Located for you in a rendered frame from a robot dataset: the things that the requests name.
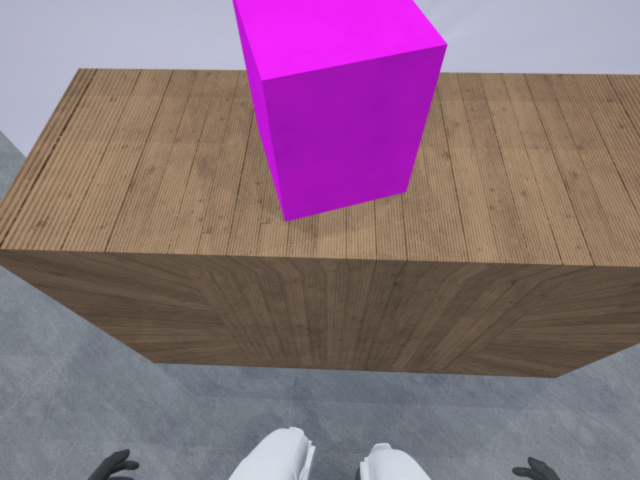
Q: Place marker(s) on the right robot thigh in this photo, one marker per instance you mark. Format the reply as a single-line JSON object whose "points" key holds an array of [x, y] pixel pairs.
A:
{"points": [[391, 464]]}

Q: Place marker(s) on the robot right hand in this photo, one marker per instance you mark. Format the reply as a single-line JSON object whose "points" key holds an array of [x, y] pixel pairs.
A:
{"points": [[539, 471]]}

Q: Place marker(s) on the carton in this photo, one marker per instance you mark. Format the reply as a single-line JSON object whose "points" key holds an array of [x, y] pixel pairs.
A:
{"points": [[341, 91]]}

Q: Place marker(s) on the robot left hand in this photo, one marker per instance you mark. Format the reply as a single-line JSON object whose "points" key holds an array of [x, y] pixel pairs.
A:
{"points": [[112, 464]]}

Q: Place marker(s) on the pedestal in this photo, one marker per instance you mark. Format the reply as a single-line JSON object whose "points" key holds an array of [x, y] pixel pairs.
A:
{"points": [[147, 207]]}

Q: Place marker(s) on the right robot shin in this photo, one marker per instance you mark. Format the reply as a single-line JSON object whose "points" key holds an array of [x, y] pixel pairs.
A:
{"points": [[380, 446]]}

